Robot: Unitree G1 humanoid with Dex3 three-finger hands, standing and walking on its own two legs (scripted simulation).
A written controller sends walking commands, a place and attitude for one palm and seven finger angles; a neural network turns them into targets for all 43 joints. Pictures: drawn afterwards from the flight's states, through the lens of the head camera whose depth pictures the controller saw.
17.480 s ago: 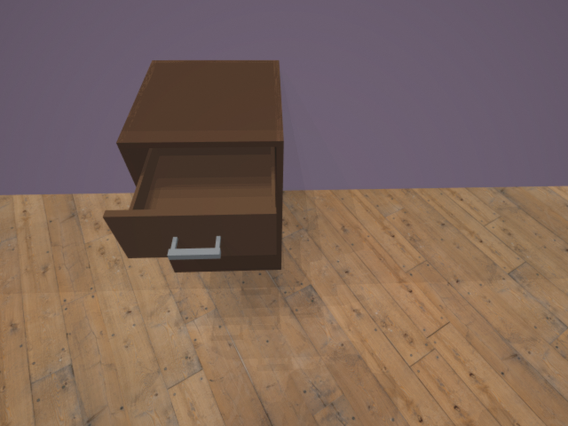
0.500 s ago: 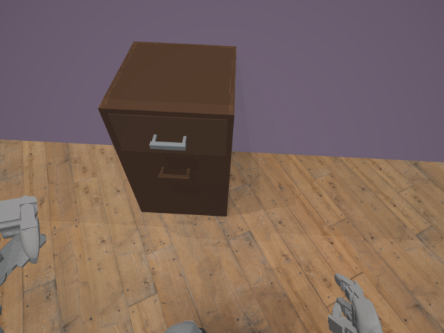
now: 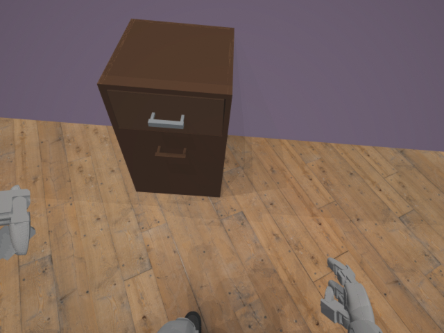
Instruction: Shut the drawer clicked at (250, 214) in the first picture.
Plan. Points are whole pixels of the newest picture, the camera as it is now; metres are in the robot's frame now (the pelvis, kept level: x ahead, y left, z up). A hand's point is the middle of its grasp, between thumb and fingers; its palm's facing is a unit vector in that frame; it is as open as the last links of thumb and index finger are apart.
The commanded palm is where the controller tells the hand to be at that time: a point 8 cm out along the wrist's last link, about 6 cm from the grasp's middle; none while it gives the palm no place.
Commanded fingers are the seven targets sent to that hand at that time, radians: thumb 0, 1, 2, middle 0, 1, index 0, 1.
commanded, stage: step back with the hand held close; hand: left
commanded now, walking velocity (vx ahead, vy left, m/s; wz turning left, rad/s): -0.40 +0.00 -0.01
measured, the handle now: (167, 120) +0.78 +0.23 -0.20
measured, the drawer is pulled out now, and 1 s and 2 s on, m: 0.00 0.00 0.00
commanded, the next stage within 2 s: stop stepping back and stand still in 0.26 s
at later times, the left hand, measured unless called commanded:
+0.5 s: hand out of the picture +0.08 +0.20 +0.17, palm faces +0.16 -0.84 -0.51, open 3.2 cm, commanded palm +0.02 +0.26 +0.18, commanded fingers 0.00 0.90 0.90 -1.40 -1.60 -1.40 -1.60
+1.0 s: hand out of the picture -0.05 +0.20 +0.18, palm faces +0.37 -0.81 -0.46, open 3.2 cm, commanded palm -0.10 +0.25 +0.18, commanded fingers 0.00 0.90 0.90 -1.40 -1.60 -1.40 -1.60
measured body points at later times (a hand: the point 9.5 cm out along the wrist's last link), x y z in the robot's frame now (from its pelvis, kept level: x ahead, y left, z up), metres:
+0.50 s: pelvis -0.14 -0.01 +0.00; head -0.10 +0.01 +0.45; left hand +0.07 +0.24 +0.19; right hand +0.00 -0.26 -0.07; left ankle -0.01 +0.09 -0.73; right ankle -0.14 -0.12 -0.72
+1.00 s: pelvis -0.23 -0.03 +0.00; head -0.25 -0.02 +0.45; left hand -0.08 +0.25 +0.21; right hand -0.10 -0.26 -0.10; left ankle -0.20 +0.11 -0.67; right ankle -0.18 -0.10 -0.73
